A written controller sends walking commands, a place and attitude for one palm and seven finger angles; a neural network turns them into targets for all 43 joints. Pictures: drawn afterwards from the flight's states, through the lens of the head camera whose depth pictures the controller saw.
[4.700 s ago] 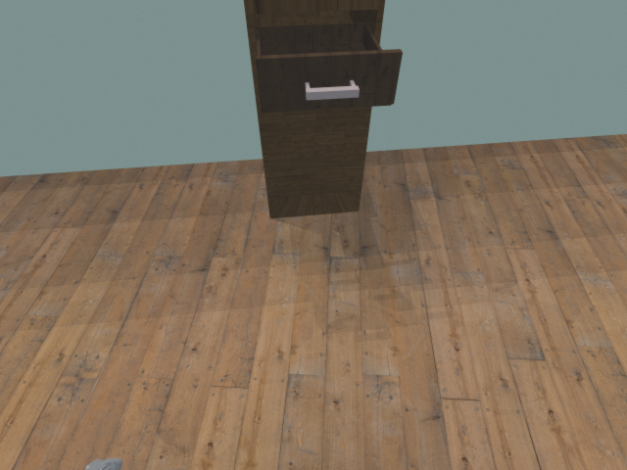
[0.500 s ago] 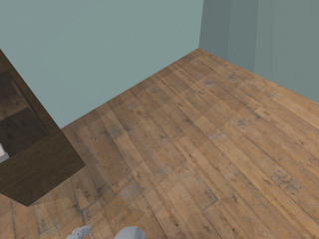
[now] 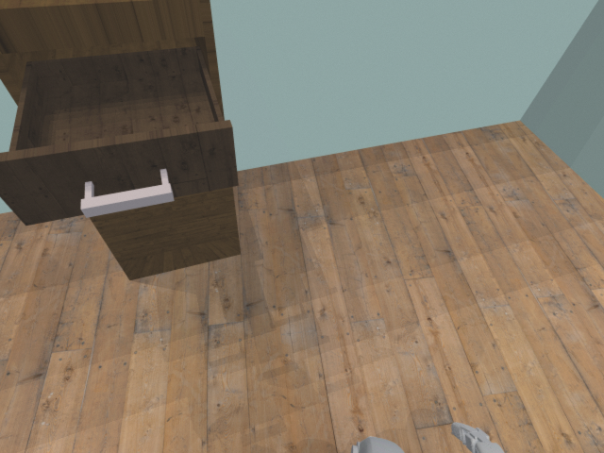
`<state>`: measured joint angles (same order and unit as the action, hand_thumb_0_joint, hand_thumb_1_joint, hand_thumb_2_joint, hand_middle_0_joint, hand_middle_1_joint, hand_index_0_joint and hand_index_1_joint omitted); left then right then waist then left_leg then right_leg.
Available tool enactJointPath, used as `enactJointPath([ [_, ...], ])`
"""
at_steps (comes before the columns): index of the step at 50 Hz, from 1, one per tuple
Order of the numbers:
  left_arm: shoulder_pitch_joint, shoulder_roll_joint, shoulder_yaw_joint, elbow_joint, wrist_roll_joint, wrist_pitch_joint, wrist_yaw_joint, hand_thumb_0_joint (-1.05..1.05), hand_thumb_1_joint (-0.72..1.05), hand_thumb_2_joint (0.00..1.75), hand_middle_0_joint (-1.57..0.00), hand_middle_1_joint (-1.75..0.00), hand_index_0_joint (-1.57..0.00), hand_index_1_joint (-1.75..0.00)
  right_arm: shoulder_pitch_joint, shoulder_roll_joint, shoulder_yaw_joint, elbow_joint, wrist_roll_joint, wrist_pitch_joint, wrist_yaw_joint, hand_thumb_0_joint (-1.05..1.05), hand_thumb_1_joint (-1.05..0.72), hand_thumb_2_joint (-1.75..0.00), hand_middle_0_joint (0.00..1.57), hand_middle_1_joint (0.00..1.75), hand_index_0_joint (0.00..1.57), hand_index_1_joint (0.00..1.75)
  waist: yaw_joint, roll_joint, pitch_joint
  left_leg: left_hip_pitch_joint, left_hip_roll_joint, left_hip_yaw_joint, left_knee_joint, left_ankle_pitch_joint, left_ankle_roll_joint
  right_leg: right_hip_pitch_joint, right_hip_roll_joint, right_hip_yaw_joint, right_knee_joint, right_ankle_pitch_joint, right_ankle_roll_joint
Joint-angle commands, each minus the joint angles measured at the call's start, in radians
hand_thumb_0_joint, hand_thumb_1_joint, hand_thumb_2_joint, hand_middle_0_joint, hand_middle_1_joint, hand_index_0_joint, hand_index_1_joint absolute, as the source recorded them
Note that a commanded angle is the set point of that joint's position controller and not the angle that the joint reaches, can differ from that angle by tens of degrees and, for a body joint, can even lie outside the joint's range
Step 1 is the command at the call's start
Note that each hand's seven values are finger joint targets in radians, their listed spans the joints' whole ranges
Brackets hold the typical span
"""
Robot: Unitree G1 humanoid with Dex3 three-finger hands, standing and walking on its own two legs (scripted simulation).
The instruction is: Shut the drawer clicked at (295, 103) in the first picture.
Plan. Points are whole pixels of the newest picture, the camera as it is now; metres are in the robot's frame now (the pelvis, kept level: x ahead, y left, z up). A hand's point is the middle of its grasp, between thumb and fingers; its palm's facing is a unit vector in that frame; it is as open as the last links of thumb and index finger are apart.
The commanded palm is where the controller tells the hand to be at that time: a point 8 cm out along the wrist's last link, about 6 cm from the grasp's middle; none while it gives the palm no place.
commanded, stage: turn to face it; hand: left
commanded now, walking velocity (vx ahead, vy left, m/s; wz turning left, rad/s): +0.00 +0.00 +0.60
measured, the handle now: (128, 190) +0.47 +0.33 +0.01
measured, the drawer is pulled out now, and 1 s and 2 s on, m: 0.30 0.30 0.30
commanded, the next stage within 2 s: take the last steps up to it in 0.54 s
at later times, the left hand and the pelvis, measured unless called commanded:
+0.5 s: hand out of the picture +0.01 +0.17 -0.15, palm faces +0.30 -0.92 -0.26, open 7.4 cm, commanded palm none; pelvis -0.01 -0.03 +0.00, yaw +17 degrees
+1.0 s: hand out of the picture -0.07 +0.21 -0.17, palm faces +0.39 -0.90 -0.16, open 7.4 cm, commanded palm none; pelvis -0.01 +0.03 +0.01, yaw +22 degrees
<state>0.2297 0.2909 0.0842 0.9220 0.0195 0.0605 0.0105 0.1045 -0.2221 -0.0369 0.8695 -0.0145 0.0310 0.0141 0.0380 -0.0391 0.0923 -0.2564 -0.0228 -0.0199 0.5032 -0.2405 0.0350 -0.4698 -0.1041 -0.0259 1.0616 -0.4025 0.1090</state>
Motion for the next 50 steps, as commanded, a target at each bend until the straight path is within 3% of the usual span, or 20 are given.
enactJointPath([
  [1,-0.044,0.069,0.009,-0.106,-0.006,-0.028,0.006,0.0,0.9,0.9,-0.2,-0.3,-0.2,-0.3,0.067,-0.228,-0.075,-0.046,-0.003,-0.014,-0.016,0.0,-0.9,-0.9,0.2,0.3,0.2,0.3,-0.063,0.184,-0.139,0.14,0.24,-0.264,-0.153,0.352,0.141,-0.044,0.022,0.027,-0.088,-0.016,-0.004],
  [6,-0.044,0.048,0.003,-0.127,-0.014,-0.037,0.012,0.0,0.9,0.9,-0.2,-0.3,-0.2,-0.3,0.053,-0.223,-0.085,-0.049,-0.01,-0.005,-0.015,0.0,-0.9,-0.9,0.2,0.3,0.2,0.3,-0.05,0.205,-0.131,0.039,0.215,-0.341,-0.117,0.348,0.136,0.113,0.074,0.019,-0.297,-0.025,-0.025],
  [8,0.015,0.049,0.004,-0.119,-0.016,-0.046,0.016,0.0,0.9,0.9,-0.2,-0.3,-0.2,-0.3,0.031,-0.213,-0.087,-0.057,-0.005,-0.002,-0.015,0.0,-0.9,-0.9,0.2,0.3,0.2,0.3,-0.02,0.201,-0.156,-0.022,0.185,-0.353,-0.061,0.329,0.112,0.241,0.091,0.013,-0.461,0.076,-0.034],
  [9,0.052,0.064,0.009,-0.113,-0.015,-0.055,0.02,0.0,0.9,0.9,-0.2,-0.3,-0.2,-0.3,0.028,-0.192,-0.086,-0.061,0.001,-0.001,-0.013,0.0,-0.9,-0.9,0.2,0.3,0.2,0.3,0.003,0.147,-0.162,-0.11,0.151,-0.337,-0.005,0.242,0.075,0.367,0.069,0.022,-0.611,0.168,-0.038],
  [10,0.079,0.139,0.023,-0.114,-0.001,-0.068,0.028,0.0,0.9,0.9,-0.2,-0.3,-0.2,-0.3,0.05,-0.132,-0.077,-0.069,0.011,-0.003,-0.006,0.0,-0.9,-0.9,0.2,0.3,0.2,0.3,0.016,-0.067,-0.177,-0.269,0.053,-0.241,0.161,0.018,0.003,0.508,-0.112,0.203,-0.772,0.141,-0.082],
  [11,0.069,0.212,0.033,-0.126,0.009,-0.067,0.028,0.0,0.9,0.9,-0.2,-0.3,-0.2,-0.3,0.06,-0.089,-0.07,-0.093,0.006,-0.004,-0.004,0.0,-0.9,-0.9,0.2,0.3,0.2,0.3,0.013,-0.288,-0.147,-0.377,-0.072,-0.043,0.402,-0.336,-0.073,0.463,-0.371,0.422,-0.82,0.21,-0.204],
  [12,0.043,0.184,0.027,-0.14,-0.002,-0.064,0.03,0.0,0.9,0.9,-0.2,-0.3,-0.2,-0.3,0.058,-0.144,-0.083,-0.077,-0.01,0.008,-0.005,0.0,-0.9,-0.9,0.2,0.3,0.2,0.3,0.006,-0.223,-0.132,-0.334,-0.011,-0.102,0.564,-0.327,-0.06,0.326,-0.368,0.381,-0.824,0.159,-0.241],
  [15,-0.105,0.092,0.004,-0.162,-0.003,-0.066,0.027,0.0,0.9,0.9,-0.2,-0.3,-0.2,-0.3,0.106,-0.126,-0.081,-0.014,-0.009,0.025,0.014,0.0,-0.9,-0.9,0.2,0.3,0.2,0.3,-0.07,-0.114,-0.052,-0.306,0.042,-0.043,0.736,-0.149,-0.081,0.227,-0.226,0.145,-0.792,0.203,-0.217],
  [17,-0.078,0.078,-0.002,-0.152,-0.001,-0.072,0.027,0.0,0.9,0.9,-0.2,-0.3,-0.2,-0.3,0.115,-0.105,-0.072,0.0,-0.01,0.027,0.017,0.0,-0.9,-0.9,0.2,0.3,0.2,0.3,-0.059,-0.144,-0.051,-0.295,0.047,-0.01,0.725,-0.117,-0.096,0.244,-0.202,0.064,-0.771,0.295,-0.21],
  [21,0.015,0.109,0.006,-0.103,0.006,-0.069,0.027,0.0,0.9,0.9,-0.2,-0.3,-0.2,-0.3,0.053,-0.083,-0.057,0.0,-0.005,0.027,0.014,0.0,-0.9,-0.9,0.2,0.3,0.2,0.3,-0.013,-0.125,-0.055,-0.255,0.054,0.038,0.534,-0.183,-0.106,0.32,-0.228,0.032,-0.748,0.39,-0.233],
  [25,0.074,0.135,0.014,-0.059,0.013,-0.064,0.023,0.0,0.9,0.9,-0.2,-0.3,-0.2,-0.3,0.01,-0.064,-0.042,-0.001,0.005,0.015,0.009,0.0,-0.9,-0.9,0.2,0.3,0.2,0.3,0.019,-0.18,-0.084,-0.172,0.038,0.083,0.342,-0.238,-0.094,0.364,-0.242,0.023,-0.702,0.548,-0.248],
  [27,0.08,0.144,0.019,-0.044,0.014,-0.062,0.024,0.0,0.9,0.9,-0.2,-0.3,-0.2,-0.3,0.031,-0.06,-0.036,0.005,0.008,0.006,0.004,0.0,-0.9,-0.9,0.2,0.3,0.2,0.3,0.013,-0.185,-0.125,-0.114,0.024,0.102,0.23,-0.227,-0.086,0.395,-0.238,0.01,-0.652,0.637,-0.24],
  [29,0.057,0.139,0.019,-0.032,0.006,-0.056,0.024,0.0,0.9,0.9,-0.2,-0.3,-0.2,-0.3,0.097,-0.068,-0.034,0.029,0.007,-0.004,-0.003,0.0,-0.9,-0.9,0.2,0.3,0.2,0.3,-0.027,-0.17,-0.149,0.019,0.019,0.116,0.032,-0.083,-0.076,0.349,-0.214,-0.029,-0.579,0.597,-0.188],
  [30,0.047,0.116,0.016,-0.028,-0.003,-0.05,0.021,0.0,0.9,0.9,-0.2,-0.3,-0.2,-0.3,0.141,-0.098,-0.04,0.043,0.006,-0.013,-0.002,0.0,-0.9,-0.9,0.2,0.3,0.2,0.3,-0.056,-0.088,-0.165,0.146,0.054,0.088,-0.121,0.059,-0.061,0.278,-0.183,-0.069,-0.478,0.516,-0.139],
  [31,0.071,0.057,0.008,-0.05,-0.011,-0.042,0.017,0.0,0.9,0.9,-0.2,-0.3,-0.2,-0.3,0.17,-0.199,-0.059,0.041,-0.005,-0.025,-0.007,0.0,-0.9,-0.9,0.2,0.3,0.2,0.3,-0.066,0.187,-0.2,0.293,0.275,-0.174,-0.166,0.331,0.02,0.069,-0.073,-0.137,-0.296,0.187,-0.064],
  [32,0.033,0.011,-0.016,-0.075,-0.007,-0.037,0.017,0.0,0.9,0.9,-0.2,-0.3,-0.2,-0.3,0.192,-0.261,-0.069,0.043,-0.003,-0.017,-0.013,0.0,-0.9,-0.9,0.2,0.3,0.2,0.3,-0.082,0.335,-0.164,0.255,0.432,-0.303,-0.172,0.629,0.137,-0.043,-0.011,-0.09,-0.16,-0.236,-0.034],
  [33,-0.019,0.025,-0.016,-0.052,-0.001,-0.026,0.025,0.0,0.9,0.9,-0.2,-0.3,-0.2,-0.3,0.205,-0.225,-0.059,0.067,-0.01,-0.022,-0.027,0.0,-0.9,-0.9,0.2,0.3,0.2,0.3,-0.102,0.29,-0.157,0.189,0.399,-0.273,-0.186,0.492,0.155,-0.01,-0.01,-0.006,-0.068,-0.218,-0.047],
  [36,0.004,0.02,-0.016,0.013,0.005,-0.038,-0.005,0.0,0.9,0.9,-0.2,-0.3,-0.2,-0.3,0.131,-0.151,-0.034,0.064,-0.01,-0.037,-0.04,0.0,-0.9,-0.9,0.2,0.3,0.2,0.3,-0.059,0.208,-0.063,0.168,0.308,-0.208,-0.247,0.173,0.137,-0.097,-0.003,0.009,0.05,-0.033,-0.058],
  [40,0.045,0.01,-0.031,0.072,0.009,-0.054,-0.017,0.0,0.9,0.9,-0.2,-0.3,-0.2,-0.3,0.199,-0.105,-0.024,0.104,0.002,-0.066,-0.044,0.0,-0.9,-0.9,0.2,0.3,0.2,0.3,-0.058,0.168,-0.051,0.234,0.263,-0.142,-0.29,0.183,0.125,-0.104,0.002,-0.004,0.001,0.077,-0.053],
  [50,-0.082,-0.015,-0.029,0.054,0.006,-0.056,-0.03,0.0,0.9,0.9,-0.2,-0.3,-0.2,-0.3,0.327,-0.089,-0.033,0.169,-0.007,-0.087,-0.051,0.0,-0.9,-0.9,0.2,0.3,0.2,0.3,-0.087,0.15,0.043,0.257,0.311,-0.192,-0.369,0.044,0.155,-0.179,-0.02,0.002,-0.17,0.132,-0.054],
])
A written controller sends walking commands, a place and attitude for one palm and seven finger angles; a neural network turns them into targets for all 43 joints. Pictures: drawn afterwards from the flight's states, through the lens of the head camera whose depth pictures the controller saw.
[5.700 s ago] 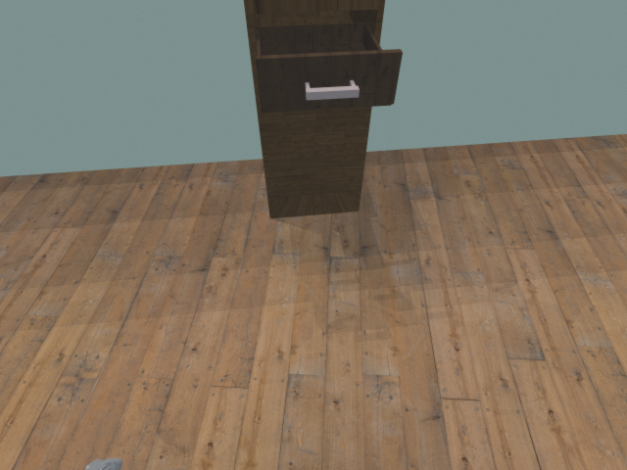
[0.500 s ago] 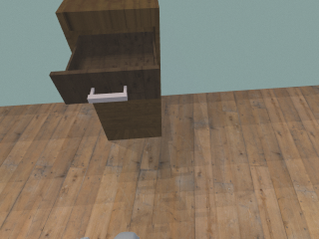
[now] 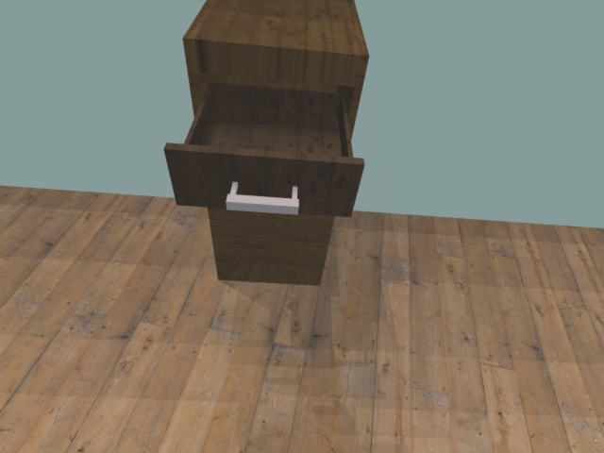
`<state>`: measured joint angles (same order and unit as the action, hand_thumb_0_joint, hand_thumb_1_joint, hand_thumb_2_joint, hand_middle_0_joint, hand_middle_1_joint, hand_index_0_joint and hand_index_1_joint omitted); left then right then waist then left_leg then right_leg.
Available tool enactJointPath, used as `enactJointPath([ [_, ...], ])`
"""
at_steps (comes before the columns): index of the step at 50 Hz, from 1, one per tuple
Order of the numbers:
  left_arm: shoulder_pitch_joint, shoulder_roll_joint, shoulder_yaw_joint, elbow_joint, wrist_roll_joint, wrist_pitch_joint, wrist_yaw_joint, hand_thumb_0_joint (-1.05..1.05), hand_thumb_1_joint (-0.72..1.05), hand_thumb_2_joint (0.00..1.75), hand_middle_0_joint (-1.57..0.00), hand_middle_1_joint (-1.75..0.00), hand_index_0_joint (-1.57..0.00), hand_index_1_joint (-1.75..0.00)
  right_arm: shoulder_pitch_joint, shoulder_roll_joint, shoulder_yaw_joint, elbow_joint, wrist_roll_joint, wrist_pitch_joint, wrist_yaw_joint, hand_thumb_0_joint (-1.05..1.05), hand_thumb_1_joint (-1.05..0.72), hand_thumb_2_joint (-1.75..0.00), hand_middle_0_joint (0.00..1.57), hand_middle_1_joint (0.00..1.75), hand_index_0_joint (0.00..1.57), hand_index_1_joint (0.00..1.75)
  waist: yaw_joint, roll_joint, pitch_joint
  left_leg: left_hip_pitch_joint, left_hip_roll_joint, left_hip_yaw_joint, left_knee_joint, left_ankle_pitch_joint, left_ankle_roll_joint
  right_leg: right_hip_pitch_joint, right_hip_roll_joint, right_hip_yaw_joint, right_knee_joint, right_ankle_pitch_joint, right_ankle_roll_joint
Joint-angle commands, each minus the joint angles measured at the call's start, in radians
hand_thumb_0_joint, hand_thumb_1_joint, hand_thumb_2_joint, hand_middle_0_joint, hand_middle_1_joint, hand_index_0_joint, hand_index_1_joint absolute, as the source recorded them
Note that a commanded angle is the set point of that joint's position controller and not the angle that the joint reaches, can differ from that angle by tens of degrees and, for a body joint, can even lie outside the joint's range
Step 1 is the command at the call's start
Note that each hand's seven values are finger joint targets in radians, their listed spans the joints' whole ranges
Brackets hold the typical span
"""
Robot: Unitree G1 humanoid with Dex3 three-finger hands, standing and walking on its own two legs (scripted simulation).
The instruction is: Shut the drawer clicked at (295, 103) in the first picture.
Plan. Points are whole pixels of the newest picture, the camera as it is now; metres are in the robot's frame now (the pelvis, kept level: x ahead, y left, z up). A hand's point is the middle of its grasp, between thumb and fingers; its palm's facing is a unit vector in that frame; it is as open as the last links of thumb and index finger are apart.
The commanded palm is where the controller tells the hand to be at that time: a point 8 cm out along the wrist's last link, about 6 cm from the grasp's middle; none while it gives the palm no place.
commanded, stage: take the last steps up to it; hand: left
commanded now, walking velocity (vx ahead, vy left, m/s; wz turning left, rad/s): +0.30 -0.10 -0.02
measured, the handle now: (263, 196) +0.55 +0.11 +0.00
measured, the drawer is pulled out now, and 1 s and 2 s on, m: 0.30 0.30 0.30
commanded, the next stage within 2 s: come to a stop and stand still in 0.64 s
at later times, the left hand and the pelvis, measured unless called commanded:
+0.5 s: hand out of the picture +0.15 +0.09 -0.17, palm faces +0.08 -0.97 -0.23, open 7.2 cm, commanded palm none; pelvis +0.13 -0.09 -0.01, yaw +2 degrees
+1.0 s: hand (245, 429) +0.20 +0.09 -0.19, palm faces +0.12 -0.98 -0.17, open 7.4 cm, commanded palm none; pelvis +0.23 -0.07 -0.01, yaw +2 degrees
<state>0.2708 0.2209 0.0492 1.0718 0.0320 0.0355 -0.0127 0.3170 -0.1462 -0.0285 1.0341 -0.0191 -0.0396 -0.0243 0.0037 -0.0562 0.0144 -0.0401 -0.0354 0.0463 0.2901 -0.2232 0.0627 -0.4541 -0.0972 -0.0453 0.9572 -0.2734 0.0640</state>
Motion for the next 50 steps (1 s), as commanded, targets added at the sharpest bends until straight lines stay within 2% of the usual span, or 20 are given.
enactJointPath([
  [1,-0.141,0.046,0.006,-0.1,-0.007,-0.033,-0.009,0.0,0.9,0.9,-0.2,-0.3,-0.2,-0.3,0.122,-0.171,-0.041,0.01,-0.005,-0.017,-0.013,0.0,-0.9,-0.9,0.2,0.3,0.2,0.3,-0.055,0.169,0.125,0.032,0.327,-0.25,-0.156,0.026,0.126,-0.189,-0.029,0.022,-0.092,0.008,-0.01],
  [7,-0.208,0.012,0.008,-0.121,-0.013,-0.05,-0.014,0.0,0.9,0.9,-0.2,-0.3,-0.2,-0.3,0.15,-0.175,-0.046,0.048,-0.016,-0.017,-0.01,0.0,-0.9,-0.9,0.2,0.3,0.2,0.3,-0.059,0.18,0.121,-0.026,0.325,-0.214,-0.107,0.085,0.111,-0.056,0.001,-0.021,-0.27,-0.002,-0.035],
  [10,-0.133,0.019,0.019,-0.093,-0.013,-0.061,-0.012,0.0,0.9,0.9,-0.2,-0.3,-0.2,-0.3,0.137,-0.165,-0.045,0.063,-0.017,-0.012,-0.008,0.0,-0.9,-0.9,0.2,0.3,0.2,0.3,-0.018,0.153,0.104,-0.133,0.292,-0.169,-0.007,0.098,0.074,0.169,0.048,-0.064,-0.406,0.048,-0.053],
  [11,-0.039,0.037,0.026,-0.059,-0.011,-0.069,-0.009,0.0,0.9,0.9,-0.2,-0.3,-0.2,-0.3,0.137,-0.154,-0.04,0.069,-0.013,-0.012,-0.007,0.0,-0.9,-0.9,0.2,0.3,0.2,0.3,0.024,0.111,0.064,-0.177,0.249,-0.128,0.109,0.122,0.046,0.317,0.068,-0.074,-0.472,0.065,-0.062],
  [12,0.091,0.086,0.037,-0.017,-0.008,-0.082,-0.002,0.0,0.9,0.9,-0.2,-0.3,-0.2,-0.3,0.145,-0.128,-0.034,0.07,-0.004,-0.017,-0.001,0.0,-0.9,-0.9,0.2,0.3,0.2,0.3,0.078,0.028,-0.013,-0.29,0.191,-0.064,0.318,0.105,0.009,0.529,-0.014,0.03,-0.522,0.026,-0.1],
  [13,0.229,0.188,0.06,0.02,-0.007,-0.092,0.01,0.0,0.9,0.9,-0.2,-0.3,-0.2,-0.3,0.155,-0.061,-0.018,0.044,0.007,-0.023,0.008,0.0,-0.9,-0.9,0.2,0.3,0.2,0.3,0.116,-0.202,-0.11,-0.507,0.067,0.056,0.609,-0.201,-0.042,0.718,-0.272,0.361,-0.627,-0.015,-0.198],
  [14,0.281,0.225,0.059,0.025,-0.024,-0.09,0.016,0.0,0.9,0.9,-0.2,-0.3,-0.2,-0.3,0.094,-0.103,-0.019,0.009,0.008,-0.015,0.008,0.0,-0.9,-0.9,0.2,0.3,0.2,0.3,0.133,-0.175,-0.129,-0.56,0.065,-0.008,0.811,-0.389,-0.033,0.647,-0.353,0.512,-0.729,-0.061,-0.263],
  [16,0.123,0.153,0.043,-0.012,-0.023,-0.085,0.026,0.0,0.9,0.9,-0.2,-0.3,-0.2,-0.3,0.025,-0.093,-0.037,0.0,0.003,-0.003,0.015,0.0,-0.9,-0.9,0.2,0.3,0.2,0.3,0.079,-0.084,0.007,-0.6,0.142,-0.061,0.955,-0.252,-0.026,0.41,-0.324,0.465,-0.8,-0.299,-0.274],
  [19,0.012,0.029,0.006,-0.037,-0.016,-0.097,0.034,0.0,0.9,0.9,-0.2,-0.3,-0.2,-0.3,0.083,-0.043,-0.039,0.033,-0.012,0.026,0.024,0.0,-0.9,-0.9,0.2,0.3,0.2,0.3,-0.018,-0.025,0.09,-0.484,0.174,-0.033,0.875,-0.081,-0.063,0.181,-0.199,0.169,-0.823,-0.074,-0.205],
  [21,0.028,0.01,0.005,-0.029,-0.012,-0.108,0.037,0.0,0.9,0.9,-0.2,-0.3,-0.2,-0.3,0.101,-0.026,-0.04,0.037,-0.013,0.035,0.027,0.0,-0.9,-0.9,0.2,0.3,0.2,0.3,-0.041,-0.034,0.087,-0.459,0.174,-0.011,0.807,-0.049,-0.079,0.16,-0.175,0.099,-0.824,0.05,-0.208],
  [27,0.116,0.044,0.002,0.011,-0.011,-0.12,0.033,0.0,0.9,0.9,-0.2,-0.3,-0.2,-0.3,-0.065,-0.038,-0.036,-0.021,-0.007,0.024,0.041,0.0,-0.9,-0.9,0.2,0.3,0.2,0.3,-0.004,-0.03,0.08,-0.499,0.163,0.017,0.571,-0.017,-0.094,0.301,-0.173,0.088,-0.799,0.223,-0.238],
  [31,0.174,0.049,0.003,0.044,-0.007,-0.115,0.035,0.0,0.9,0.9,-0.2,-0.3,-0.2,-0.3,-0.176,-0.032,-0.027,-0.05,-0.002,0.009,0.043,0.0,-0.9,-0.9,0.2,0.3,0.2,0.3,0.032,-0.038,0.096,-0.41,0.133,0.039,0.42,-0.043,-0.078,0.315,-0.186,0.091,-0.751,0.298,-0.233],
  [34,0.186,0.049,0.004,0.061,-0.012,-0.102,0.035,0.0,0.9,0.9,-0.2,-0.3,-0.2,-0.3,-0.155,-0.034,-0.019,-0.036,-0.003,-0.002,0.035,0.0,-0.9,-0.9,0.2,0.3,0.2,0.3,0.016,-0.04,0.078,-0.276,0.091,0.074,0.277,0.002,-0.064,0.327,-0.142,0.051,-0.662,0.344,-0.196],
  [35,0.182,0.036,0.001,0.065,-0.012,-0.098,0.036,0.0,0.9,0.9,-0.2,-0.3,-0.2,-0.3,-0.104,-0.046,-0.022,-0.016,-0.004,-0.008,0.029,0.0,-0.9,-0.9,0.2,0.3,0.2,0.3,-0.011,-0.035,0.077,-0.156,0.083,0.083,0.206,0.05,-0.057,0.265,-0.123,0.032,-0.587,0.343,-0.173],
  [36,0.187,0.013,-0.005,0.061,-0.015,-0.095,0.035,0.0,0.9,0.9,-0.2,-0.3,-0.2,-0.3,-0.021,-0.086,-0.028,0.01,-0.007,-0.016,0.021,0.0,-0.9,-0.9,0.2,0.3,0.2,0.3,-0.043,0.046,0.024,-0.003,0.125,0.028,0.149,0.126,-0.034,0.205,-0.078,-0.001,-0.431,0.34,-0.142],
  [37,0.204,-0.027,-0.01,0.045,-0.02,-0.094,0.034,0.0,0.9,0.9,-0.2,-0.3,-0.2,-0.3,0.083,-0.174,-0.046,0.029,-0.015,-0.021,0.008,0.0,-0.9,-0.9,0.2,0.3,0.2,0.3,-0.073,0.223,-0.062,0.168,0.322,-0.189,0.132,0.328,0.05,0.051,0.013,-0.075,-0.22,0.091,-0.092],
  [38,0.193,-0.039,-0.019,0.027,-0.019,-0.095,0.038,0.0,0.9,0.9,-0.2,-0.3,-0.2,-0.3,0.128,-0.214,-0.047,0.04,-0.005,-0.009,0.002,0.0,-0.9,-0.9,0.2,0.3,0.2,0.3,-0.072,0.293,-0.087,0.165,0.475,-0.332,0.057,0.559,0.14,-0.02,0.066,-0.08,-0.026,-0.325,-0.067],
  [39,0.172,-0.026,-0.017,0.035,-0.017,-0.079,0.048,0.0,0.9,0.9,-0.2,-0.3,-0.2,-0.3,0.07,-0.189,-0.032,0.035,-0.003,-0.003,-0.012,0.0,-0.9,-0.9,0.2,0.3,0.2,0.3,-0.052,0.238,-0.086,0.063,0.47,-0.31,0.044,0.606,0.151,0.017,0.034,0.011,0.036,-0.343,-0.064],
  [42,0.186,-0.054,-0.024,0.071,-0.022,-0.045,0.052,0.0,0.9,0.9,-0.2,-0.3,-0.2,-0.3,-0.114,-0.118,-0.003,0.002,0.005,0.003,-0.026,0.0,-0.9,-0.9,0.2,0.3,0.2,0.3,0.02,0.148,0.015,-0.138,0.38,-0.153,0.02,0.678,0.115,0.122,-0.011,0.048,-0.055,-0.229,-0.034],
  [50,0.129,-0.02,0.003,-0.016,-0.008,0.005,0.049,0.0,0.9,0.9,-0.2,-0.3,-0.2,-0.3,-0.154,-0.159,-0.048,-0.033,0.0,0.039,-0.024,0.0,-0.9,-0.9,0.2,0.3,0.2,0.3,0.015,0.21,-0.01,-0.192,0.343,-0.096,0.023,0.456,0.108,0.128,0.028,0.002,-0.123,-0.145,-0.03],
])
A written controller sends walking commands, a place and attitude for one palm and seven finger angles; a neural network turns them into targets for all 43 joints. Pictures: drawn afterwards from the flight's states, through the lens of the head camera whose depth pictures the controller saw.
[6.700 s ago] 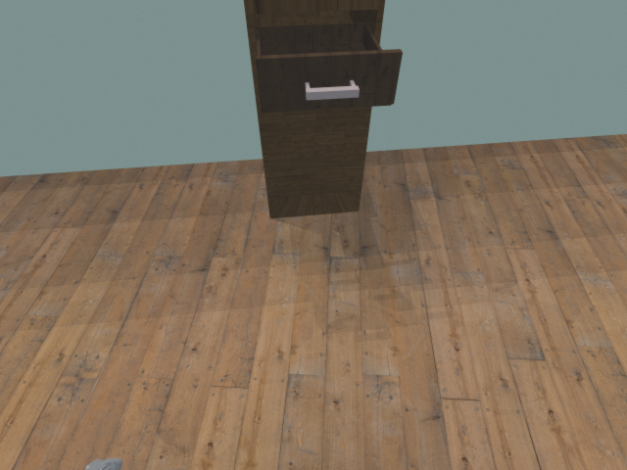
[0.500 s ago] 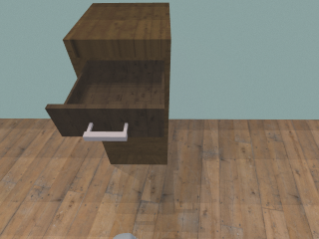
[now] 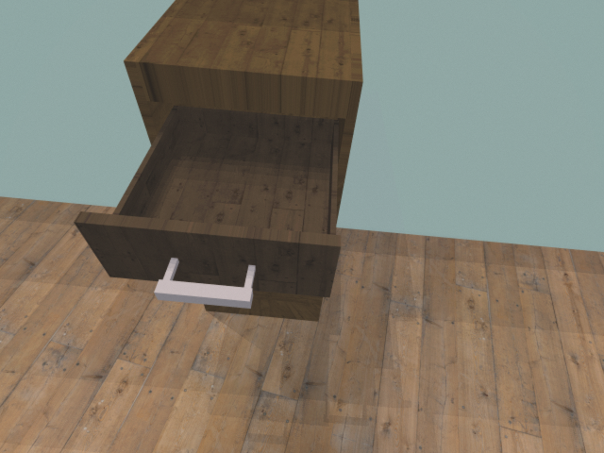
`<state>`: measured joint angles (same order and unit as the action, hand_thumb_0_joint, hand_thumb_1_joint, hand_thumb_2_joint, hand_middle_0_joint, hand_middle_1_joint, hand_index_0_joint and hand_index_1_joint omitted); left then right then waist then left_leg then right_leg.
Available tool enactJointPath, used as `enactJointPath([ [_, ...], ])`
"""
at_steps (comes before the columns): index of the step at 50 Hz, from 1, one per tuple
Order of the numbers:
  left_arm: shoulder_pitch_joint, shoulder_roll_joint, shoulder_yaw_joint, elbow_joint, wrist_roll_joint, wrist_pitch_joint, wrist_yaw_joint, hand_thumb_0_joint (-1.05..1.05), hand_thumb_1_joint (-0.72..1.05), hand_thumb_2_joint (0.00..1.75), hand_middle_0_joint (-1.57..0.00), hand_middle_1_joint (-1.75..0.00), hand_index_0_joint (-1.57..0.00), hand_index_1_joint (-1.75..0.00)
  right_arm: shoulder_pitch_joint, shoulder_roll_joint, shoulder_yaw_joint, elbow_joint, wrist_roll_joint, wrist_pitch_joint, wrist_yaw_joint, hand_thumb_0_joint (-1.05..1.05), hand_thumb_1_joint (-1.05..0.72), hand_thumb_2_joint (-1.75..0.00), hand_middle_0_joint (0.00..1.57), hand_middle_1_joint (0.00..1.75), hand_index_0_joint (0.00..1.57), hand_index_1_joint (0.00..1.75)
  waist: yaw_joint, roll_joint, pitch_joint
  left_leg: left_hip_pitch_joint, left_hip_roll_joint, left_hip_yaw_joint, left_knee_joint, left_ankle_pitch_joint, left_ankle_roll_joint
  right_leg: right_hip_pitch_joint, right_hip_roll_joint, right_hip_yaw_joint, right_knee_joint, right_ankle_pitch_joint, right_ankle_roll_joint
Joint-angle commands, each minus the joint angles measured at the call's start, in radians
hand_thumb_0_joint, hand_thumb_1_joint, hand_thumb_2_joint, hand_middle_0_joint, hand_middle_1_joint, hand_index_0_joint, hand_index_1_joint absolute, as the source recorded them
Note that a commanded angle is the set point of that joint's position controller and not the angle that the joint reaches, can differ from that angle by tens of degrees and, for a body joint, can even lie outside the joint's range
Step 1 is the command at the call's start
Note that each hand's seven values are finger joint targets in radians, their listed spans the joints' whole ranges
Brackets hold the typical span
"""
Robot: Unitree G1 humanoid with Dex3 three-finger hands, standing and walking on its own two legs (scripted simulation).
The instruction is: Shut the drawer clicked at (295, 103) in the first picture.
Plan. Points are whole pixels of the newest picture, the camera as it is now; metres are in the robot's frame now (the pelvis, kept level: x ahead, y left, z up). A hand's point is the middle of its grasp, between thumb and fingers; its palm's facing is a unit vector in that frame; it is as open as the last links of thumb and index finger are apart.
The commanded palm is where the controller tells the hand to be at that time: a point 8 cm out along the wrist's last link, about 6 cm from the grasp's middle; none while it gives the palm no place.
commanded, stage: come to a stop and stand still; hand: left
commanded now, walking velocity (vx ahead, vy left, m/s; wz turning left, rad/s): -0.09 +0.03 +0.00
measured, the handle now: (208, 281) +0.33 +0.17 +0.01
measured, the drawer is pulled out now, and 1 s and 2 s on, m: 0.30 0.30 0.30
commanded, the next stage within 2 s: look again from close up in 0.80 s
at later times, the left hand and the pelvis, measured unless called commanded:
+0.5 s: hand out of the picture +0.00 +0.15 -0.15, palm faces +0.10 -0.95 -0.29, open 7.4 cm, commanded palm none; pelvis -0.04 -0.05 +0.01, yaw +1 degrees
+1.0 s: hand out of the picture -0.07 +0.13 -0.17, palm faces +0.01 -0.98 -0.21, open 7.4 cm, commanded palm none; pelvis -0.06 -0.04 -0.01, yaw +0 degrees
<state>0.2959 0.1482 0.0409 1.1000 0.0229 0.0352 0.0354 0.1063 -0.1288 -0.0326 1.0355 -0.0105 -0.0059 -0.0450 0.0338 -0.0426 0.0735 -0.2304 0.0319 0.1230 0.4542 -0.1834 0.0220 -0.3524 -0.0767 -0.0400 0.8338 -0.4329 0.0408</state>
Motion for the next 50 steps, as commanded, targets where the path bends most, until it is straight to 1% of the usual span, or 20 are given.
enactJointPath([
  [1,0.095,0.049,0.011,-0.055,0.001,0.002,0.0,0.0,0.9,0.9,-0.2,-0.3,-0.2,-0.3,0.051,-0.182,-0.048,-0.04,-0.011,0.008,0.0,0.0,-0.9,-0.9,0.2,0.3,0.2,0.3,-0.014,0.228,-0.076,0.009,0.265,-0.169,-0.129,0.414,0.144,0.033,0.012,-0.01,-0.038,0.025,-0.009],
  [5,0.115,0.096,0.013,-0.063,0.004,-0.031,0.005,0.0,0.9,0.9,-0.2,-0.3,-0.2,-0.3,0.063,-0.153,-0.049,-0.044,-0.001,0.016,0.017,0.0,-0.9,-0.9,0.2,0.3,0.2,0.3,0.013,0.113,-0.1,-0.018,0.151,-0.122,0.018,0.182,0.04,0.18,0.004,0.007,-0.416,0.305,-0.012],
  [7,0.032,0.229,0.026,-0.096,0.006,-0.045,0.004,0.0,0.9,0.9,-0.2,-0.3,-0.2,-0.3,0.097,-0.081,-0.037,-0.064,0.007,0.031,0.032,0.0,-0.9,-0.9,0.2,0.3,0.2,0.3,-0.024,-0.128,-0.068,-0.081,-0.004,-0.038,0.166,-0.24,-0.054,0.1,-0.283,0.28,-0.551,0.494,-0.145],
  [8,0.029,0.242,0.035,-0.104,0.004,-0.047,0.003,0.0,0.9,0.9,-0.2,-0.3,-0.2,-0.3,0.068,-0.1,-0.04,-0.069,-0.001,0.051,0.03,0.0,-0.9,-0.9,0.2,0.3,0.2,0.3,0.009,-0.183,-0.072,-0.089,-0.004,-0.088,0.295,-0.356,-0.052,0.061,-0.314,0.342,-0.59,0.486,-0.197],
  [11,-0.039,0.212,0.035,-0.116,0.002,-0.044,0.011,0.0,0.9,0.9,-0.2,-0.3,-0.2,-0.3,0.106,-0.126,-0.046,-0.041,-0.006,0.058,0.031,0.0,-0.9,-0.9,0.2,0.3,0.2,0.3,-0.013,-0.091,-0.041,-0.184,-0.005,-0.148,0.516,-0.287,-0.053,0.128,-0.276,0.267,-0.534,0.58,-0.231],
  [16,-0.007,0.215,0.046,-0.127,0.001,-0.046,0.017,0.0,0.9,0.9,-0.2,-0.3,-0.2,-0.3,0.127,-0.142,-0.048,-0.049,-0.01,0.063,0.041,0.0,-0.9,-0.9,0.2,0.3,0.2,0.3,0.011,-0.114,-0.069,-0.234,-0.004,-0.155,0.564,-0.213,-0.082,0.223,-0.257,0.21,-0.528,0.536,-0.21],
  [24,-0.007,0.233,0.055,-0.118,0.009,-0.035,0.003,0.0,0.9,0.9,-0.2,-0.3,-0.2,-0.3,0.165,-0.117,-0.029,-0.041,-0.005,0.04,0.046,0.0,-0.9,-0.9,0.2,0.3,0.2,0.3,0.025,-0.154,-0.077,-0.083,-0.015,-0.088,0.229,-0.25,-0.059,0.174,-0.211,0.253,-0.636,0.098,-0.195],
  [28,-0.067,0.202,0.045,-0.1,-0.001,-0.024,0.0,0.0,0.9,0.9,-0.2,-0.3,-0.2,-0.3,0.333,-0.086,-0.017,0.03,-0.006,0.024,0.037,0.0,-0.9,-0.9,0.2,0.3,0.2,0.3,-0.052,-0.138,-0.076,0.189,-0.038,-0.041,-0.063,-0.115,-0.039,-0.016,-0.126,0.184,-0.633,-0.093,-0.107],
  [29,-0.074,0.166,0.036,-0.096,-0.006,-0.021,-0.001,0.0,0.9,0.9,-0.2,-0.3,-0.2,-0.3,0.371,-0.096,-0.015,0.046,-0.009,0.015,0.031,0.0,-0.9,-0.9,0.2,0.3,0.2,0.3,-0.068,-0.058,-0.06,0.223,-0.003,-0.085,-0.137,-0.14,-0.028,-0.076,-0.083,0.146,-0.568,-0.113,-0.076],
  [31,-0.045,0.067,0.016,-0.109,-0.015,-0.017,-0.012,0.0,0.9,0.9,-0.2,-0.3,-0.2,-0.3,0.341,-0.195,-0.027,0.019,-0.025,0.006,0.018,0.0,-0.9,-0.9,0.2,0.3,0.2,0.3,-0.053,0.246,0.026,0.009,0.25,-0.408,-0.357,-0.497,0.066,-0.105,0.053,-0.02,-0.262,0.009,-0.024],
  [33,-0.075,0.082,0.02,-0.093,0.008,-0.014,-0.021,0.0,0.9,0.9,-0.2,-0.3,-0.2,-0.3,0.206,-0.182,-0.019,-0.004,-0.021,-0.001,0.016,0.0,-0.9,-0.9,0.2,0.3,0.2,0.3,-0.029,0.299,0.104,-0.165,0.261,-0.451,-0.434,-0.541,0.109,-0.058,0.043,0.013,-0.047,0.057,-0.026],
  [35,-0.003,0.08,0.019,-0.061,0.005,-0.019,-0.033,0.0,0.9,0.9,-0.2,-0.3,-0.2,-0.3,0.174,-0.152,-0.007,0.004,-0.01,-0.011,0.008,0.0,-0.9,-0.9,0.2,0.3,0.2,0.3,0.005,0.236,0.094,-0.116,0.218,-0.348,-0.38,-0.369,0.111,-0.075,0.041,0.019,0.044,0.08,-0.029],
  [37,0.0,0.069,0.012,-0.056,0.003,-0.027,-0.034,0.0,0.9,0.9,-0.2,-0.3,-0.2,-0.3,0.207,-0.154,-0.012,0.014,-0.013,-0.016,0.006,0.0,-0.9,-0.9,0.2,0.3,0.2,0.3,-0.014,0.207,0.079,-0.026,0.193,-0.295,-0.333,-0.239,0.109,-0.106,0.034,0.004,0.01,0.072,-0.022],
  [40,-0.036,0.05,-0.003,-0.065,-0.004,-0.041,-0.032,0.0,0.9,0.9,-0.2,-0.3,-0.2,-0.3,0.274,-0.148,-0.016,0.048,-0.015,-0.017,0.004,0.0,-0.9,-0.9,0.2,0.3,0.2,0.3,-0.054,0.194,0.041,0.065,0.204,-0.294,-0.265,-0.074,0.124,-0.056,0.039,-0.022,-0.161,0.019,-0.019],
  [43,0.064,0.042,-0.005,-0.017,-0.009,-0.057,-0.022,0.0,0.9,0.9,-0.2,-0.3,-0.2,-0.3,0.295,-0.123,-0.013,0.072,-0.006,-0.019,0.0,0.0,-0.9,-0.9,0.2,0.3,0.2,0.3,-0.018,0.147,-0.037,0.047,0.145,-0.237,-0.114,0.07,0.073,0.163,0.045,-0.019,-0.452,0.214,-0.023],
  [44,0.101,0.075,-0.002,0.005,-0.009,-0.065,-0.013,0.0,0.9,0.9,-0.2,-0.3,-0.2,-0.3,0.303,-0.085,-0.007,0.072,0.004,-0.024,0.001,0.0,-0.9,-0.9,0.2,0.3,0.2,0.3,-0.014,0.069,-0.056,-0.037,0.098,-0.181,-0.039,0.027,0.029,0.276,-0.024,0.078,-0.496,0.274,-0.042],
  [45,0.086,0.238,-0.026,-0.052,-0.014,-0.064,-0.004,0.0,0.9,0.9,-0.2,-0.3,-0.2,-0.3,0.176,-0.137,-0.013,-0.017,-0.038,0.014,0.025,0.0,-0.9,-0.9,0.2,0.3,0.2,0.3,-0.043,0.049,0.099,-0.097,-0.032,-0.142,0.002,-0.147,0.019,0.12,0.019,0.132,-0.436,0.037,-0.115],
  [46,0.123,0.18,-0.014,-0.054,-0.01,-0.055,0.003,0.0,0.9,0.9,-0.2,-0.3,-0.2,-0.3,0.167,-0.1,-0.011,-0.046,-0.034,0.009,0.035,0.0,-0.9,-0.9,0.2,0.3,0.2,0.3,-0.003,-0.054,0.038,-0.149,-0.012,-0.093,0.12,-0.285,-0.002,0.037,-0.071,0.207,-0.516,-0.212,-0.127],
  [47,0.112,0.186,-0.014,-0.079,-0.002,-0.061,0.015,0.0,0.9,0.9,-0.2,-0.3,-0.2,-0.3,0.183,-0.073,-0.008,-0.05,-0.029,0.02,0.038,0.0,-0.9,-0.9,0.2,0.3,0.2,0.3,-0.025,-0.2,-0.017,-0.189,-0.043,-0.087,0.269,-0.247,-0.009,0.066,-0.142,0.356,-0.607,-0.258,-0.152],
  [50,0.055,0.127,-0.023,-0.109,-0.002,-0.087,0.022,0.0,0.9,0.9,-0.2,-0.3,-0.2,-0.3,0.217,-0.066,-0.004,-0.041,-0.013,0.01,0.039,0.0,-0.9,-0.9,0.2,0.3,0.2,0.3,-0.062,-0.11,-0.074,-0.181,0.017,-0.119,0.344,-0.219,-0.012,0.129,-0.163,0.303,-0.578,0.108,-0.182],
])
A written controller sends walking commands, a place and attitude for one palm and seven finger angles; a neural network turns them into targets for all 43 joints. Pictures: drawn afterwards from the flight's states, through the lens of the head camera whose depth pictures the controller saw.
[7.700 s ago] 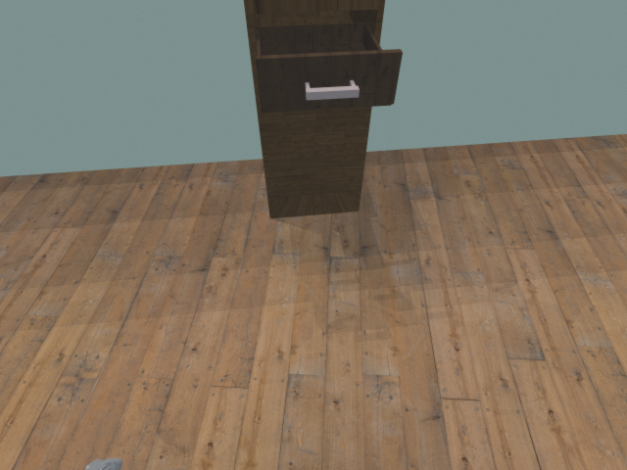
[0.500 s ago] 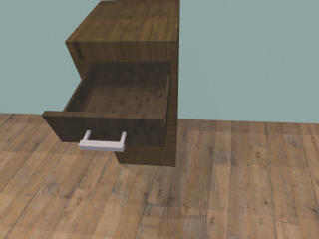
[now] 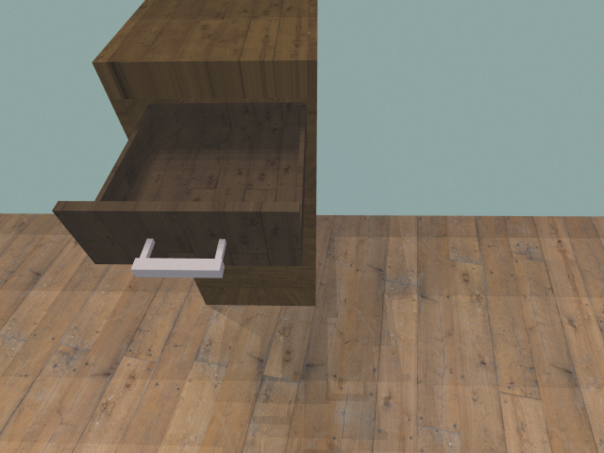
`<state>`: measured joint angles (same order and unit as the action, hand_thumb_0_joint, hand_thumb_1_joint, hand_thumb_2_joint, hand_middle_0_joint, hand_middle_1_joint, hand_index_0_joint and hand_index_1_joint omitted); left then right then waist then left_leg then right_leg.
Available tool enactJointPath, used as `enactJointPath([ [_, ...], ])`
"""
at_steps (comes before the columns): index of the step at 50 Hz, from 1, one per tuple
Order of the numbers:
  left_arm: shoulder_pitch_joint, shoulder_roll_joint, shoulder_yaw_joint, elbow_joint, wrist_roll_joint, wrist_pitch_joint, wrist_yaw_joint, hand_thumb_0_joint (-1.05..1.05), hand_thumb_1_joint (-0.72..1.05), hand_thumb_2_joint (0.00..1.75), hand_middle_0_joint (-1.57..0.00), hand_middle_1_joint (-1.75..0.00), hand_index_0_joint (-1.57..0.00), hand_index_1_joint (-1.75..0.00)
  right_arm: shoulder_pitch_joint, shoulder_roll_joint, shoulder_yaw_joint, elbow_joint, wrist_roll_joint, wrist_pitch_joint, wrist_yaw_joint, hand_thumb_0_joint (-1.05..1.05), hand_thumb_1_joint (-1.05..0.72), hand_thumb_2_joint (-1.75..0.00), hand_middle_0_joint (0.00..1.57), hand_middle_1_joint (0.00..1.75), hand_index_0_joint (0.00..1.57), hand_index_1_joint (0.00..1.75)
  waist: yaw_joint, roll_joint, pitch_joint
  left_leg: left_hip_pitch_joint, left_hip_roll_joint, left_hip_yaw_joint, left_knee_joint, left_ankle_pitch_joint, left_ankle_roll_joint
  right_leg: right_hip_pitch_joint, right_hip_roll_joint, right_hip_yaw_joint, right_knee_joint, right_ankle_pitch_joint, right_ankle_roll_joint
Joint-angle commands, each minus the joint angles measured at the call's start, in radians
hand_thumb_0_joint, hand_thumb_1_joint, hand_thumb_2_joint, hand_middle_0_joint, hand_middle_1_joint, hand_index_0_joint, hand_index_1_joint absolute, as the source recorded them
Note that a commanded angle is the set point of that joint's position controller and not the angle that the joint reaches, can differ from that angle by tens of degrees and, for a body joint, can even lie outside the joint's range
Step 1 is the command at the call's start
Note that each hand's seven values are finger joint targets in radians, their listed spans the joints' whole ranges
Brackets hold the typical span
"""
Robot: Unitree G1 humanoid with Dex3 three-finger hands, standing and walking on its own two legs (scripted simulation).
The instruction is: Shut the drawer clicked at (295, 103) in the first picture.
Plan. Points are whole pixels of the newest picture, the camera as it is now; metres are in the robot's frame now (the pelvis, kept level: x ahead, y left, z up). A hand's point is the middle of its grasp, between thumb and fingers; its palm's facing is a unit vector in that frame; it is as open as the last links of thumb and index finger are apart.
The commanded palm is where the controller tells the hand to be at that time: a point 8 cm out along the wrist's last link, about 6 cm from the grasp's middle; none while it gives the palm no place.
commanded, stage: look again from close up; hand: left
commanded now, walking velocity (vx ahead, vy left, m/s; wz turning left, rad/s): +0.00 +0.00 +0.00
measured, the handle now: (182, 256) +0.39 +0.21 +0.02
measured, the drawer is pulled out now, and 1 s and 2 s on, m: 0.30 0.30 0.30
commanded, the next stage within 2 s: shuffle to correct the standing spot in 0.44 s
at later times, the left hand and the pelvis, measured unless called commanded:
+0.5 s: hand out of the picture +0.04 +0.20 -0.17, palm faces +0.04 -0.98 -0.22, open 7.4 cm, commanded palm none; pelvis +0.02 +0.03 +0.01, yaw +0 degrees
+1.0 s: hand out of the picture +0.01 +0.18 -0.17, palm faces +0.06 -0.98 -0.20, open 7.4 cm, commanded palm none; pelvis +0.05 +0.02 +0.00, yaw +0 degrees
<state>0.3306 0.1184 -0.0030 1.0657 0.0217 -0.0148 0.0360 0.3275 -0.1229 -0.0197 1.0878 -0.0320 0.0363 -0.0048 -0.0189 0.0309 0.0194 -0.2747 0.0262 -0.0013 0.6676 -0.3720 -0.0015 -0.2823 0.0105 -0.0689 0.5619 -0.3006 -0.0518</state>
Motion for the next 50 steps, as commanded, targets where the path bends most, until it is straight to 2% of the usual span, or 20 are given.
enactJointPath([
  [1,0.01,0.155,0.029,-0.076,0.0,-0.039,0.021,0.0,0.9,0.9,-0.2,-0.3,-0.2,-0.3,-0.007,-0.065,-0.014,-0.093,0.015,-0.042,-0.005,0.0,-0.9,-0.9,0.2,0.3,0.2,0.3,-0.01,-0.138,-0.047,-0.106,0.026,0.016,0.054,-0.017,0.011,0.09,-0.241,0.267,-0.252,0.141,-0.093],
  [3,-0.003,0.152,0.029,-0.067,-0.009,-0.035,0.018,0.0,0.9,0.9,-0.2,-0.3,-0.2,-0.3,0.024,-0.058,-0.007,-0.064,0.019,-0.056,-0.017,0.0,-0.9,-0.9,0.2,0.3,0.2,0.3,-0.017,-0.089,-0.056,0.015,0.014,0.025,-0.118,0.134,0.01,0.084,-0.196,0.172,-0.175,0.293,-0.054],
  [5,0.027,0.121,0.018,-0.053,-0.01,-0.029,0.018,0.0,0.9,0.9,-0.2,-0.3,-0.2,-0.3,0.023,-0.08,0.0,-0.048,0.014,-0.066,-0.023,0.0,-0.9,-0.9,0.2,0.3,0.2,0.3,0.005,-0.055,-0.036,0.07,0.056,-0.008,-0.185,0.303,0.028,0.08,-0.136,0.129,-0.137,0.357,-0.012],
  [8,0.055,0.14,0.026,-0.028,-0.015,-0.028,0.019,0.0,0.9,0.9,-0.2,-0.3,-0.2,-0.3,-0.01,-0.103,-0.006,-0.029,0.019,-0.062,-0.036,0.0,-0.9,-0.9,0.2,0.3,0.2,0.3,0.015,0.03,-0.015,0.082,0.066,-0.014,-0.158,0.446,0.027,0.123,-0.136,0.114,-0.099,0.533,0.006],
  [10,0.056,0.145,0.022,-0.029,-0.012,-0.025,0.021,0.0,0.9,0.9,-0.2,-0.3,-0.2,-0.3,-0.021,-0.111,-0.003,-0.026,0.018,-0.058,-0.036,0.0,-0.9,-0.9,0.2,0.3,0.2,0.3,0.018,0.016,-0.027,0.105,0.071,-0.01,-0.169,0.485,0.028,0.144,-0.134,0.112,-0.096,0.57,0.007],
  [14,0.029,0.159,0.022,-0.033,-0.013,-0.021,0.019,0.0,0.9,0.9,-0.2,-0.3,-0.2,-0.3,-0.059,-0.135,-0.005,-0.028,0.019,-0.052,-0.034,0.0,-0.9,-0.9,0.2,0.3,0.2,0.3,0.012,-0.038,-0.02,0.109,0.068,-0.013,-0.203,0.387,0.027,0.154,-0.14,0.113,-0.116,0.523,0.01],
  [19,0.004,0.156,0.017,-0.036,-0.012,-0.012,0.017,0.0,0.9,0.9,-0.2,-0.3,-0.2,-0.3,-0.09,-0.149,0.001,-0.019,0.017,-0.053,-0.031,0.0,-0.9,-0.9,0.2,0.3,0.2,0.3,0.016,-0.018,0.014,0.123,0.076,-0.028,-0.252,0.388,0.034,0.128,-0.128,0.107,-0.139,0.379,0.019],
  [27,0.005,0.147,0.016,-0.024,-0.011,-0.008,0.017,0.0,0.9,0.9,-0.2,-0.3,-0.2,-0.3,-0.088,-0.153,0.006,0.003,0.019,-0.059,-0.03,0.0,-0.9,-0.9,0.2,0.3,0.2,0.3,0.02,-0.035,0.011,0.14,0.077,-0.038,-0.29,0.406,0.041,0.139,-0.128,0.102,-0.151,0.329,0.03],
  [30,0.008,0.139,0.017,-0.012,-0.004,0.003,0.008,0.0,0.9,0.9,-0.2,-0.3,-0.2,-0.3,-0.066,-0.162,0.009,0.022,0.016,-0.053,-0.026,0.0,-0.9,-0.9,0.2,0.3,0.2,0.3,0.015,-0.025,0.057,0.111,0.085,-0.05,-0.337,0.12,0.057,0.098,-0.101,0.073,-0.149,0.056,0.033],
  [33,0.005,0.124,0.018,-0.019,0.005,0.013,-0.006,0.0,0.9,0.9,-0.2,-0.3,-0.2,-0.3,-0.048,-0.189,-0.002,0.02,0.01,-0.043,-0.025,0.0,-0.9,-0.9,0.2,0.3,0.2,0.3,0.008,0.053,0.155,0.04,0.13,-0.128,-0.447,-0.17,0.082,0.009,-0.065,0.026,-0.088,-0.074,0.035],
  [36,0.012,0.108,0.019,-0.031,0.009,0.013,-0.017,0.0,0.9,0.9,-0.2,-0.3,-0.2,-0.3,-0.008,-0.207,-0.014,0.017,0.009,-0.046,-0.03,0.0,-0.9,-0.9,0.2,0.3,0.2,0.3,0.006,0.063,0.175,0.06,0.189,-0.206,-0.485,-0.215,0.124,-0.054,-0.051,-0.002,-0.017,-0.074,0.036],
  [38,0.015,0.1,0.023,-0.037,0.009,0.011,-0.024,0.0,0.9,0.9,-0.2,-0.3,-0.2,-0.3,0.023,-0.203,-0.015,0.018,0.008,-0.053,-0.035,0.0,-0.9,-0.9,0.2,0.3,0.2,0.3,0.003,0.063,0.162,0.095,0.211,-0.219,-0.462,-0.129,0.144,-0.08,-0.059,-0.003,0.012,-0.059,0.032],
  [41,0.039,0.09,0.032,-0.035,0.005,0.005,-0.029,0.0,0.9,0.9,-0.2,-0.3,-0.2,-0.3,0.055,-0.19,-0.013,0.023,0.009,-0.064,-0.044,0.0,-0.9,-0.9,0.2,0.3,0.2,0.3,0.011,0.031,0.11,0.109,0.206,-0.179,-0.372,0.089,0.147,-0.03,-0.064,-0.001,-0.008,-0.003,0.021],
  [43,0.113,0.096,0.041,-0.009,0.0,-0.001,-0.025,0.0,0.9,0.9,-0.2,-0.3,-0.2,-0.3,0.041,-0.17,-0.009,0.023,0.012,-0.071,-0.046,0.0,-0.9,-0.9,0.2,0.3,0.2,0.3,0.04,-0.014,0.055,0.032,0.141,-0.073,-0.238,0.216,0.114,0.129,-0.089,0.043,-0.048,0.126,-0.003],
  [44,0.171,0.12,0.048,0.014,-0.001,-0.006,-0.018,0.0,0.9,0.9,-0.2,-0.3,-0.2,-0.3,0.022,-0.146,-0.006,0.014,0.017,-0.075,-0.046,0.0,-0.9,-0.9,0.2,0.3,0.2,0.3,0.061,-0.109,0.034,-0.067,0.073,0.024,-0.116,0.206,0.081,0.256,-0.148,0.125,-0.092,0.24,-0.034],
  [45,0.235,0.163,0.059,0.039,-0.004,-0.012,-0.01,0.0,0.9,0.9,-0.2,-0.3,-0.2,-0.3,0.004,-0.11,0.002,-0.004,0.019,-0.077,-0.041,0.0,-0.9,-0.9,0.2,0.3,0.2,0.3,0.076,-0.281,0.014,-0.211,-0.004,0.116,0.029,0.049,0.044,0.383,-0.253,0.258,-0.161,0.392,-0.093],
  [46,0.289,0.173,0.065,0.055,-0.008,-0.019,-0.002,0.0,0.9,0.9,-0.2,-0.3,-0.2,-0.3,-0.072,-0.106,0.0,-0.029,0.017,-0.075,-0.038,0.0,-0.9,-0.9,0.2,0.3,0.2,0.3,0.11,-0.305,0.036,-0.31,-0.004,0.12,0.202,-0.201,0.027,0.406,-0.346,0.363,-0.213,0.533,-0.175],
  [47,0.298,0.158,0.062,0.06,-0.003,-0.022,0.005,0.0,0.9,0.9,-0.2,-0.3,-0.2,-0.3,-0.128,-0.1,-0.004,-0.048,0.018,-0.075,-0.034,0.0,-0.9,-0.9,0.2,0.3,0.2,0.3,0.118,-0.198,0.063,-0.375,0.016,0.076,0.333,-0.25,0.026,0.405,-0.377,0.385,-0.22,0.603,-0.233],
  [48,0.274,0.15,0.06,0.059,0.0,-0.021,0.01,0.0,0.9,0.9,-0.2,-0.3,-0.2,-0.3,-0.146,-0.083,-0.007,-0.056,0.02,-0.075,-0.03,0.0,-0.9,-0.9,0.2,0.3,0.2,0.3,0.098,-0.132,0.072,-0.41,0.035,0.051,0.376,-0.245,0.026,0.402,-0.374,0.353,-0.213,0.599,-0.243],
  [50,0.184,0.141,0.055,0.033,0.003,-0.021,0.012,0.0,0.9,0.9,-0.2,-0.3,-0.2,-0.3,-0.126,-0.07,-0.011,-0.057,0.018,-0.067,-0.014,0.0,-0.9,-0.9,0.2,0.3,0.2,0.3,0.053,-0.107,0.054,-0.336,0.062,0.046,0.313,-0.192,0.025,0.312,-0.326,0.257,-0.23,0.46,-0.196],
])
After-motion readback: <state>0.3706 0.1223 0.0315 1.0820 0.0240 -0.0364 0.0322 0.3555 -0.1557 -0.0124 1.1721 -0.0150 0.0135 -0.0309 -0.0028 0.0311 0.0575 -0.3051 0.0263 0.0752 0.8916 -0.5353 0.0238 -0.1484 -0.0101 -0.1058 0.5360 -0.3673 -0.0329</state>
